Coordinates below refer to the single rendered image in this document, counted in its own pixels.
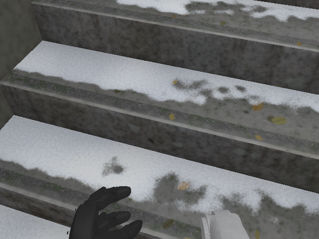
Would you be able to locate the robot left hand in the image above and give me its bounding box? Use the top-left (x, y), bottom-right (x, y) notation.
top-left (67, 186), bottom-right (143, 239)

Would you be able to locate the robot right thigh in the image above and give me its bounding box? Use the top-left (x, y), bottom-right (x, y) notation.
top-left (200, 209), bottom-right (250, 239)

